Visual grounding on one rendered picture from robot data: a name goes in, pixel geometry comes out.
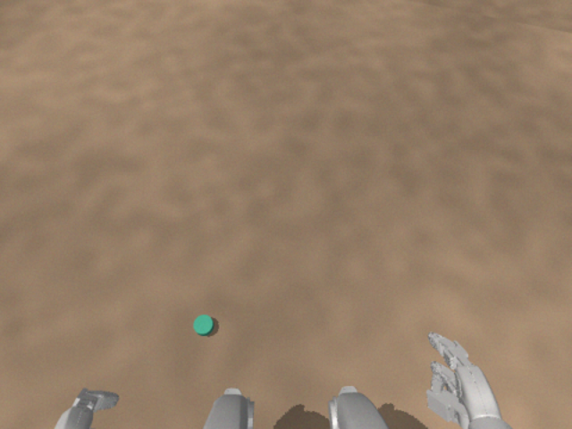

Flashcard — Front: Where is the left robot hand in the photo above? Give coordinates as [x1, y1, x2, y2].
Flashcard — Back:
[55, 388, 119, 429]

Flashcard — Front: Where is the tin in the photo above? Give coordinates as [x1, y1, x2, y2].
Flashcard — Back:
[193, 315, 214, 336]

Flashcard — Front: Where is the right robot hand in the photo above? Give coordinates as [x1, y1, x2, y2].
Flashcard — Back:
[426, 332, 502, 429]

